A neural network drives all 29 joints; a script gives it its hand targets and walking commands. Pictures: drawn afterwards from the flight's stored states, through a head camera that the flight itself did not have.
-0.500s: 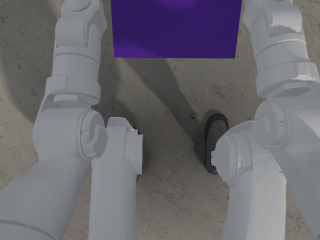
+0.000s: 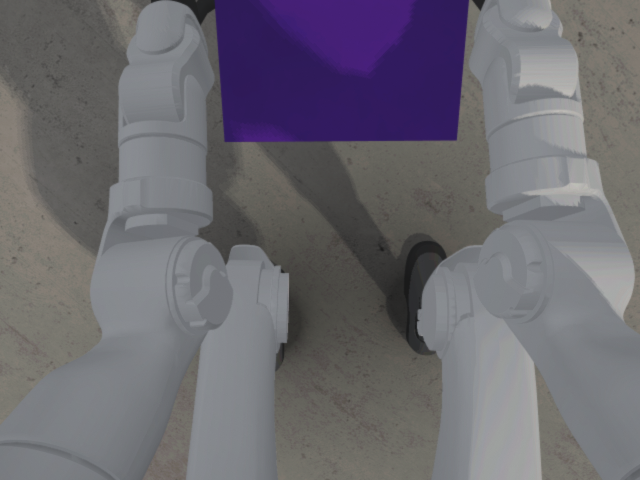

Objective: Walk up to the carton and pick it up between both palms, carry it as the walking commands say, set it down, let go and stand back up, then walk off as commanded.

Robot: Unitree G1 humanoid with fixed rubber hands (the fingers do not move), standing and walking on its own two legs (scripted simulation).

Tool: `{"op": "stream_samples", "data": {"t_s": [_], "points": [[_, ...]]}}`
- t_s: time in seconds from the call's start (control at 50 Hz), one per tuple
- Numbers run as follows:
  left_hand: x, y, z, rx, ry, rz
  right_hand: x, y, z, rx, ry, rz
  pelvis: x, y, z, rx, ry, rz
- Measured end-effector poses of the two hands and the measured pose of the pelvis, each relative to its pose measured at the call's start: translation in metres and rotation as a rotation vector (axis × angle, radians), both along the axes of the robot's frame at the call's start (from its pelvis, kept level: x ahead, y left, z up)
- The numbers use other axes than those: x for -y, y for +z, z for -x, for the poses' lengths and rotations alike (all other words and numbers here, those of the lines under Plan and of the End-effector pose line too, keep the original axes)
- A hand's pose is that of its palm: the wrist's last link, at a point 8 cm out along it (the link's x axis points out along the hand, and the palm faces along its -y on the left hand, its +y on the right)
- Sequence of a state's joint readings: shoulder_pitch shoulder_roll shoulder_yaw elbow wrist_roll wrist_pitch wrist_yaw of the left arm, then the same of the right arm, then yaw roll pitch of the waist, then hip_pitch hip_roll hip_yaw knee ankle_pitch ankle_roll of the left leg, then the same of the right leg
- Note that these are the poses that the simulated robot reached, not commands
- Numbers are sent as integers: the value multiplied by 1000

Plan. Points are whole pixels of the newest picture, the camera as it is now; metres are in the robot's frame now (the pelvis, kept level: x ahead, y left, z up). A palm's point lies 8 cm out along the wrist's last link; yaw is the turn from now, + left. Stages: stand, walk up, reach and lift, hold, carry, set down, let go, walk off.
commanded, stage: reach and lift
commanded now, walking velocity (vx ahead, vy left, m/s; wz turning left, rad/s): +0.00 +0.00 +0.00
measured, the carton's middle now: (336, 40) +0.54 +0.00 -0.20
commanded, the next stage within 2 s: none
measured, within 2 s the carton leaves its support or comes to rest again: neither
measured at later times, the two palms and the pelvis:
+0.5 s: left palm out of the picture +0.53 +0.14 -0.05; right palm out of the picture +0.53 -0.15 -0.05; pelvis +0.00 +0.00 +0.04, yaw +0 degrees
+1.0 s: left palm out of the picture +0.51 +0.14 +0.03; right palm out of the picture +0.51 -0.15 +0.02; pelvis +0.00 +0.00 +0.09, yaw +0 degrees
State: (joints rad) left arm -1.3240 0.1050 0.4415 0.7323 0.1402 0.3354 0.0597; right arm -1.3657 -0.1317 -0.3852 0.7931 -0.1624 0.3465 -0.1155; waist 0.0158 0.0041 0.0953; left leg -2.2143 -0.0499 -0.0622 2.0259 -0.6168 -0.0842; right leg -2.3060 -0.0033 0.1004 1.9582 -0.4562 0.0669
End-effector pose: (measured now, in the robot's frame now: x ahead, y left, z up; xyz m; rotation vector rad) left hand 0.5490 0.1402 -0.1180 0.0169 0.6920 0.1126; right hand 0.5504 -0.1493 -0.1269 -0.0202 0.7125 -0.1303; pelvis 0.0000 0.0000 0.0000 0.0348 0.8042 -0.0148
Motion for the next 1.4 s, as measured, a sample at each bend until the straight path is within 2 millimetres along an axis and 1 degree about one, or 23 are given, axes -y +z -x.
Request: {"op": "stream_samples", "data": {"t_s": [0.2,0.5,0.68,1.4], "points": [[3,22,4,6,8,4,2,24,4,15,-14,-5,0,13,0,-18,-3,-2],[3,73,19,1,17,8,2,76,17,16,-13,-4,2,43,2,-27,-5,-8],[4,100,26,-3,17,7,2,104,25,16,-15,-4,3,61,3,-21,-8,-10],[4,207,52,2,24,19,2,210,53,25,-37,-19,3,137,-13,32,-20,2]]}}
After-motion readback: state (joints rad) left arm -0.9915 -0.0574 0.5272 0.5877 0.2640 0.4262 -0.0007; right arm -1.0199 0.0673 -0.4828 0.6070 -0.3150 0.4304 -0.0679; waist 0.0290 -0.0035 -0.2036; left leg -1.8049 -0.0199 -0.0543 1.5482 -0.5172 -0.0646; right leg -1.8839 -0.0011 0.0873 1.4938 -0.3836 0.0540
